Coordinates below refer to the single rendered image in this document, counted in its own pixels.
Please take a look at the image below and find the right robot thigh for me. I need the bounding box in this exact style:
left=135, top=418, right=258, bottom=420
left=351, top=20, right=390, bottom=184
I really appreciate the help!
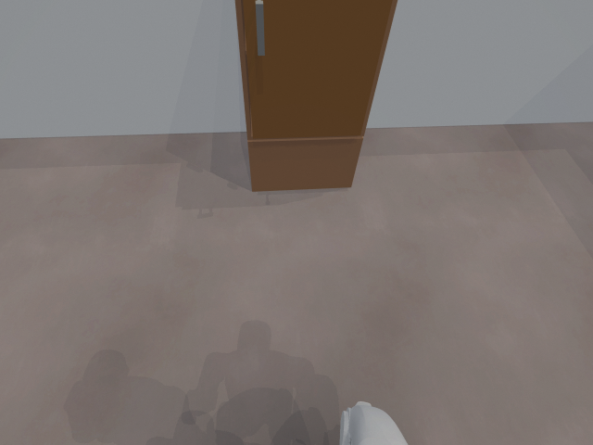
left=339, top=405, right=408, bottom=445

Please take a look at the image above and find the cupboard door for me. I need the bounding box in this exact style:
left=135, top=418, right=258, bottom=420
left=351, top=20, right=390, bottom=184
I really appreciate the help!
left=243, top=0, right=393, bottom=139

